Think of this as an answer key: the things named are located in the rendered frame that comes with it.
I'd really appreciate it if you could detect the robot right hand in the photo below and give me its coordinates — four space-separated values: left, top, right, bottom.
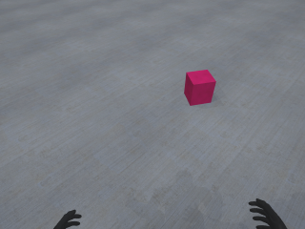
249 198 287 229

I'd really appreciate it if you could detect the robot left hand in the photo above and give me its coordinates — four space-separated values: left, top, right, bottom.
53 209 82 229

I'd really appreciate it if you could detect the carton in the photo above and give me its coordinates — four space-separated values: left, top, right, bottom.
184 70 216 106

